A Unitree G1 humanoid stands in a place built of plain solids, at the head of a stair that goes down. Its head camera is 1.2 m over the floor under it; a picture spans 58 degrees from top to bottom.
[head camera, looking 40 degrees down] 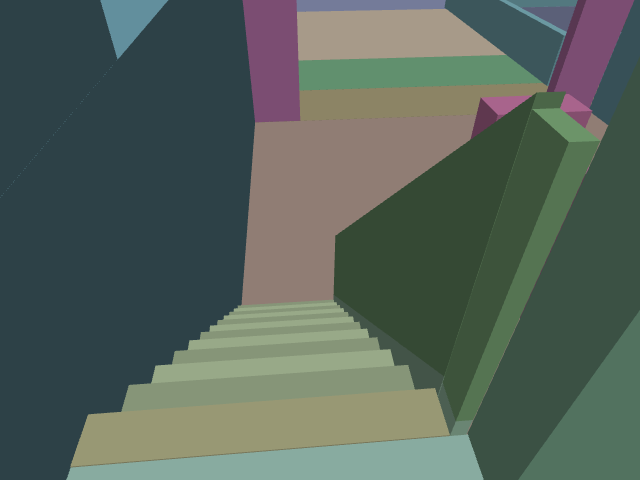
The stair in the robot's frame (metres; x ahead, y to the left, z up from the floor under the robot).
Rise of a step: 0.21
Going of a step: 0.22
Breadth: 1.04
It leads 5 degrees to the left of straight ahead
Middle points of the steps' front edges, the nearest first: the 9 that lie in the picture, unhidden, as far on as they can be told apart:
0.68 0.16 0.00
0.91 0.18 -0.21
1.13 0.20 -0.42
1.35 0.22 -0.63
1.58 0.24 -0.84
1.80 0.25 -1.05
2.03 0.27 -1.26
2.25 0.29 -1.47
2.47 0.31 -1.68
